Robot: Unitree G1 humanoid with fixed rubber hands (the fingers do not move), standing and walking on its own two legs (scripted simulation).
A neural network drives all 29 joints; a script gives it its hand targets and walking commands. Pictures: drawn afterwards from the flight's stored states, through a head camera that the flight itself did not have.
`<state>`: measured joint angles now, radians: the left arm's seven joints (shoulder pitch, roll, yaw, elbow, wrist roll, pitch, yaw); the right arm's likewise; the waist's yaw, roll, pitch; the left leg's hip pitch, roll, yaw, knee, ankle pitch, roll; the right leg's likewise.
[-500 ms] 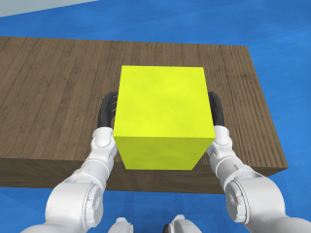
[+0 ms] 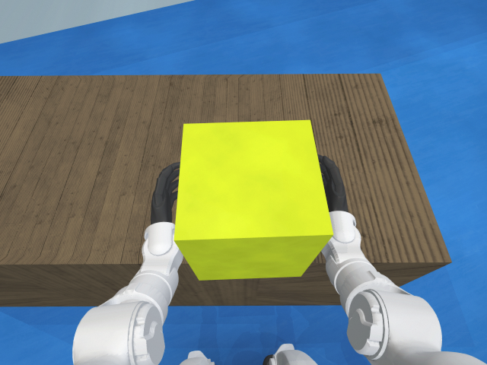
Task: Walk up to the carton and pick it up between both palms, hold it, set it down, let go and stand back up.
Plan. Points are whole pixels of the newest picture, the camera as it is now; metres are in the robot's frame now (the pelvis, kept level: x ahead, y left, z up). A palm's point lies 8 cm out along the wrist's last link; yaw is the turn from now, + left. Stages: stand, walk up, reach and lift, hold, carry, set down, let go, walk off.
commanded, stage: reach and lift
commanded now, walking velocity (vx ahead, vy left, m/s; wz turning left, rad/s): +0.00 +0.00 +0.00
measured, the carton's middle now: (248, 208) +0.39 -0.03 -0.03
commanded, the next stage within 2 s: none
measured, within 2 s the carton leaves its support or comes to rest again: leaves its support in 1.14 s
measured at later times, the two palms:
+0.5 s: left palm (163, 213) +0.39 +0.12 -0.01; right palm (332, 201) +0.38 -0.18 -0.01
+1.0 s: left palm (163, 218) +0.38 +0.12 -0.01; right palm (332, 203) +0.38 -0.18 +0.00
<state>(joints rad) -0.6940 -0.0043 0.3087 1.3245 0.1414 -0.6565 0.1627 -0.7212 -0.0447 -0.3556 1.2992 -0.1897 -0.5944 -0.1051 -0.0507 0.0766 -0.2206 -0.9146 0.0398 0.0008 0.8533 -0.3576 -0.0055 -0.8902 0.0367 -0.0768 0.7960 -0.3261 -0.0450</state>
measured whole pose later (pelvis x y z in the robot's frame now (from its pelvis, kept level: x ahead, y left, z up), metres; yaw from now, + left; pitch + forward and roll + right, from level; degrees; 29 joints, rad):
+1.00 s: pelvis +0.01 -0.01 +0.01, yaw +3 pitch +24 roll -2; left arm -0.59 -0.01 0.22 1.27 0.08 -0.65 0.14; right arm -0.59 -0.03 -0.25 1.21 -0.14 -0.60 -0.15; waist -0.06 0.07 -0.25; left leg -0.87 0.04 -0.06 0.80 -0.34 -0.03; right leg -0.82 0.04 -0.13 0.73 -0.32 -0.06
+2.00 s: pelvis +0.02 +0.01 +0.04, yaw +3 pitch +14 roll -1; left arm -0.48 0.02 0.04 0.92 -0.02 -0.37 0.17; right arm -0.42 -0.05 -0.04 0.78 0.07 -0.29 -0.19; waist -0.08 0.03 -0.21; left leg -0.51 0.01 -0.03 0.51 -0.24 0.00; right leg -0.46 0.02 -0.10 0.43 -0.21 -0.03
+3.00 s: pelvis -0.02 +0.01 +0.06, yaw +3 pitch -4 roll -1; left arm -0.60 -0.04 0.24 0.33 0.25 0.47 0.02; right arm -0.58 0.04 -0.20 0.59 -0.01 0.18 -0.15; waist -0.04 -0.08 0.00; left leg -0.15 -0.01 -0.01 0.36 -0.15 0.02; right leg -0.12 0.01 -0.08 0.31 -0.13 -0.02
